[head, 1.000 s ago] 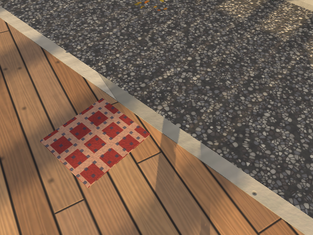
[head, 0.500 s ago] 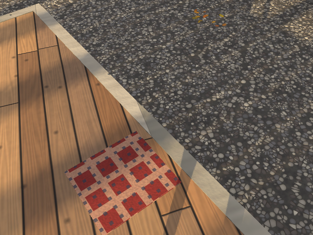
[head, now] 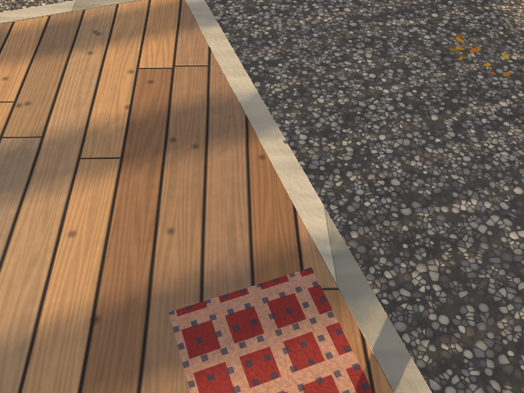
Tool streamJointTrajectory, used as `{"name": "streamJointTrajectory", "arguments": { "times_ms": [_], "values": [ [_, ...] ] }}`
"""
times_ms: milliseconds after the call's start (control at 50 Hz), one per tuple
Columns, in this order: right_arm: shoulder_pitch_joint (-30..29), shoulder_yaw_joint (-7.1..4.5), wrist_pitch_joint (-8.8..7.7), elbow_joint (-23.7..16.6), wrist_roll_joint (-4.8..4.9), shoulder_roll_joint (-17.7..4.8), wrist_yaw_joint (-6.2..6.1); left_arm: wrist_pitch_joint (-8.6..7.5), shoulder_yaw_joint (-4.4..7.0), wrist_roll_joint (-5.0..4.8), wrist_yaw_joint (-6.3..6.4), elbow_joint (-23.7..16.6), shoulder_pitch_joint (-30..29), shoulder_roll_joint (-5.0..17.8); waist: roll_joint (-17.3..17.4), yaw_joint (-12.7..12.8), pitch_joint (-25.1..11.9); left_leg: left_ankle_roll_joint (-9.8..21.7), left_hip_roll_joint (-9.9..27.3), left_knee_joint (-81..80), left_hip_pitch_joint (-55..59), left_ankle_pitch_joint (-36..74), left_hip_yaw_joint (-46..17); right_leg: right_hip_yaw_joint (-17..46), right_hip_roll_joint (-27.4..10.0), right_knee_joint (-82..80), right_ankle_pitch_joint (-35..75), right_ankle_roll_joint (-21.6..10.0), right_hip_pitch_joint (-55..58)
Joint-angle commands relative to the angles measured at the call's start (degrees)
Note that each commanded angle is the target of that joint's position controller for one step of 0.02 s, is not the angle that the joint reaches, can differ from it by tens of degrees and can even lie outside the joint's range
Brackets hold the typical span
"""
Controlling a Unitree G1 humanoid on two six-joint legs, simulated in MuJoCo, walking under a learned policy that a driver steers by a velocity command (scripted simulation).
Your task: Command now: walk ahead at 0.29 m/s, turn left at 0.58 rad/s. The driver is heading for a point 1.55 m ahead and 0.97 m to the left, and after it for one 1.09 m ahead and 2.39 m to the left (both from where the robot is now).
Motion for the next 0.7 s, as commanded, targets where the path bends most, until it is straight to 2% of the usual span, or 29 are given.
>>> {"name": "streamJointTrajectory", "arguments": {
  "times_ms": [20,80,100,180,220,260,280,300,320,340,360,380,400,420,480,520,600,620,660,700],
  "values": [
    [1.82,-1.48,-0.52,-3.90,0.00,-8.19,-0.35,1.26,0.69,-0.01,0.11,-2.13,4.32,3.93,3.61,1.88,-4.23,4.37,13.63,-1.45,1.80,49.70,-10.29,-2.89,2.23,-2.80,4.20,1.07,-0.26],
    [4.65,-1.42,0.76,-4.42,-0.08,-8.24,-0.62,1.25,0.34,-0.44,0.20,-4.89,-1.44,4.35,5.37,-0.56,-4.60,2.28,13.21,0.27,5.66,49.30,-12.09,-2.70,3.88,-8.97,7.29,0.44,-2.19],
    [4.98,-1.65,1.15,-4.60,-0.23,-8.94,-0.71,1.20,0.17,-0.47,0.20,-5.76,-2.66,4.28,5.40,-1.08,-4.58,2.06,13.41,1.10,6.95,49.51,-13.01,-2.72,4.65,-11.26,7.95,0.14,-2.51],
    [6.15,-1.81,2.24,-5.59,-0.92,-9.45,-1.18,0.68,-0.13,-1.09,0.51,-8.06,-5.89,5.34,6.29,-2.81,-4.57,2.03,14.69,5.86,12.60,50.99,-17.22,-1.46,7.43,-18.53,6.52,-1.50,-2.55],
    [4.05,-2.05,2.61,-6.85,-1.15,-10.27,-1.36,0.29,-0.22,-1.29,1.03,-8.28,-3.80,6.01,6.88,-1.61,-4.85,1.56,14.53,9.30,12.33,50.91,-19.38,-0.11,8.46,-24.12,4.97,-2.55,1.79],
    [-1.37,-2.18,2.33,-8.95,-0.74,-11.04,-1.14,-0.23,0.06,-1.24,1.84,-6.75,3.05,7.07,6.79,2.73,-6.14,-1.35,11.56,14.80,7.18,49.55,-19.76,-0.34,10.25,-34.81,7.86,-4.04,14.83],
    [-4.73,-1.95,1.69,-10.37,0.29,-10.68,-0.74,-1.02,0.47,-0.76,2.42,-5.45,9.17,8.04,5.16,6.81,-8.40,-3.70,8.87,22.52,1.36,43.32,-19.18,1.63,7.75,-42.58,19.44,-5.39,26.76],
    [-2.06,-0.75,1.16,-12.88,1.38,-5.58,-0.47,-1.20,1.20,-0.99,3.27,-6.04,13.04,12.34,-6.49,6.17,-16.77,-6.55,3.56,38.82,-9.24,4.77,-12.52,15.37,-9.96,-39.19,44.64,-9.30,43.10],
    [5.87,-1.44,2.05,-12.93,0.90,-7.56,-0.80,0.31,1.20,-1.84,2.81,-7.68,10.36,13.65,-14.12,1.70,-23.06,-7.04,-3.55,50.08,-16.38,-28.65,-7.19,29.84,-20.63,-38.21,62.41,-18.53,44.25],
    [5.60,-2.11,3.28,-10.41,-2.25,-10.38,-0.88,1.25,-0.07,-2.54,2.21,-7.95,10.57,8.36,-2.67,1.47,-17.47,-7.54,0.71,56.33,-16.68,-25.96,-8.37,24.50,-17.09,-35.62,65.02,-17.95,37.89],
    [5.46,-1.83,3.96,-10.80,-1.58,-9.07,-0.49,1.70,-0.25,-1.72,2.71,-9.13,6.12,7.46,-6.21,-0.17,-16.68,-8.77,1.45,60.17,-19.59,-22.08,-6.99,24.16,-17.79,-38.67,47.06,-20.31,33.95],
    [1.56,-1.71,5.19,-10.65,-2.33,-9.91,-0.20,2.51,-1.13,-0.89,2.87,-10.55,1.20,4.80,-2.40,-0.54,-11.15,-9.88,4.48,59.19,-20.09,-18.15,-6.08,19.43,-13.02,-43.78,28.01,-18.06,26.75],
    [-1.44,-1.89,6.08,-11.78,-1.97,-10.22,0.47,2.64,-1.44,-0.46,3.03,-11.02,-1.00,4.35,-4.88,-0.60,-6.94,-10.87,5.37,57.34,-19.87,-15.18,-5.84,14.19,-9.12,-46.49,19.40,-15.94,21.30],
    [-1.17,-1.75,6.51,-11.75,-1.66,-9.98,0.94,2.53,-1.29,0.13,2.81,-10.91,-0.78,5.23,-5.06,-0.60,-5.73,-11.83,5.12,57.45,-18.45,-13.15,-4.81,10.44,-7.22,-47.49,18.61,-15.12,18.40],
    [-2.83,-1.30,6.76,-13.29,-0.88,-8.69,1.78,1.70,-0.43,0.19,2.34,-9.86,2.20,7.49,-4.30,-0.41,-7.58,-12.45,5.56,56.09,-18.81,-10.71,-4.09,5.61,-7.20,-46.89,21.61,-15.57,19.64],
    [-5.24,-1.00,6.85,-14.65,-0.98,-8.36,2.06,1.88,-0.04,0.19,2.15,-10.06,3.10,8.05,-4.24,0.31,-7.98,-12.40,6.41,53.87,-20.70,-10.90,-3.79,4.66,-8.47,-47.56,17.55,-16.03,21.16],
    [-9.67,-0.07,7.27,-17.51,-1.31,-7.28,2.81,2.64,0.72,0.20,1.86,-10.66,3.32,9.22,-6.51,1.27,-7.04,-12.21,9.37,42.16,-20.15,-12.58,-1.81,2.14,-9.62,-49.03,6.50,-15.06,21.24],
    [-10.09,0.27,7.09,-18.02,-1.59,-6.96,3.07,2.74,0.96,0.31,1.58,-10.69,3.36,9.42,-7.12,1.72,-7.24,-11.71,9.98,37.76,-18.04,-13.83,-1.49,0.99,-9.78,-48.88,4.62,-14.72,20.61],
    [-9.54,0.75,6.49,-18.70,-1.12,-6.44,3.36,3.30,1.65,0.65,1.26,-11.13,2.78,10.73,-9.15,2.01,-8.38,-10.17,9.59,29.16,-11.73,-16.17,0.94,-1.54,-9.55,-47.72,2.83,-13.40,19.22],
    [-7.60,0.79,5.74,-18.93,-0.89,-6.55,3.47,4.03,2.16,0.70,1.25,-10.25,4.24,11.75,-8.96,2.02,-9.14,-8.16,8.37,20.60,-6.50,-14.89,3.48,-2.62,-10.27,-45.48,3.94,-11.99,19.20]
  ]
}}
